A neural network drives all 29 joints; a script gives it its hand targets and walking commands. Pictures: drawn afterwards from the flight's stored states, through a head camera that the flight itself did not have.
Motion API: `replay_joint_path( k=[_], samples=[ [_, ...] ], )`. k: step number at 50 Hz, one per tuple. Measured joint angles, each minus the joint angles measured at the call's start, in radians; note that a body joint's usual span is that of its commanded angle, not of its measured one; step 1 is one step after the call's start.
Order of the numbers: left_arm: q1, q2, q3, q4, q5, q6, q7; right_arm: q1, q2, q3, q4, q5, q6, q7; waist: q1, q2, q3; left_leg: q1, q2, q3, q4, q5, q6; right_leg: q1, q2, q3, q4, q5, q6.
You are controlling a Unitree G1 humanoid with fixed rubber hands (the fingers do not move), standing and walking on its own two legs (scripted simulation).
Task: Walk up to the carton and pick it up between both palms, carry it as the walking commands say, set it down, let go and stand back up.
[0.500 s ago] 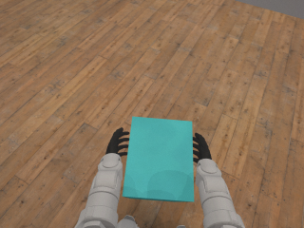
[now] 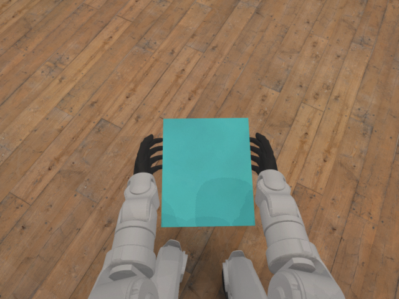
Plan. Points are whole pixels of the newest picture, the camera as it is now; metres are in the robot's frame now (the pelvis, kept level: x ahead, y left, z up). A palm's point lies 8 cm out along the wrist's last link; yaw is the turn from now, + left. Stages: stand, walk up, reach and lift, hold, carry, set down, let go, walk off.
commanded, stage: set down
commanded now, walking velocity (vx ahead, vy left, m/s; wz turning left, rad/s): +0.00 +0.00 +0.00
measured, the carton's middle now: (204, 178) +0.39 +0.03 -0.15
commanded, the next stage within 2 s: none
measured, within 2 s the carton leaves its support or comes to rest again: neither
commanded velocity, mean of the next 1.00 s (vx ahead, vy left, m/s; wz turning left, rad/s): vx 0.00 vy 0.00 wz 0.00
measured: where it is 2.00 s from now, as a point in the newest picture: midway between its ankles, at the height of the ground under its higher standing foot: (198, 294)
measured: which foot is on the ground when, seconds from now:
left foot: down 0.00-1.00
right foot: down 0.00-1.00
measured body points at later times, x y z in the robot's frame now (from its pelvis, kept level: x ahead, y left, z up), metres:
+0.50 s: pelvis +0.00 +0.01 -0.07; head +0.22 +0.02 +0.33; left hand +0.41 +0.17 -0.16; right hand +0.44 -0.08 -0.16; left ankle +0.09 +0.15 -0.63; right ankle +0.06 -0.13 -0.63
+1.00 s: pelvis -0.02 +0.01 -0.14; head +0.24 +0.03 +0.22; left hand +0.42 +0.18 -0.25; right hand +0.46 -0.08 -0.25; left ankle +0.09 +0.15 -0.63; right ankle +0.06 -0.13 -0.63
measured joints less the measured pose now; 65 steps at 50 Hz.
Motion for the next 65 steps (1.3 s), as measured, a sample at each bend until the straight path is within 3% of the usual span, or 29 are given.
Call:
replay_joint_path(
  k=[28, 65],
  samples=[
    [-0.105, 0.057, -0.027, 0.053, -0.096, -0.044, 0.037, -0.114, -0.063, 0.054, 0.074, 0.119, -0.057, -0.046, -0.007, 0.014, -0.034, -0.366, -0.055, -0.014, 0.344, -0.124, -0.007, -0.350, 0.026, -0.006, 0.330, -0.134, 0.029],
    [-0.405, 0.132, 0.047, 0.104, -0.099, 0.010, 0.046, -0.457, -0.148, 0.021, 0.166, 0.102, 0.006, -0.058, 0.015, 0.003, 0.085, -0.766, -0.098, -0.021, 0.671, -0.143, -0.057, -0.761, 0.089, -0.010, 0.673, -0.157, 0.065]
  ],
)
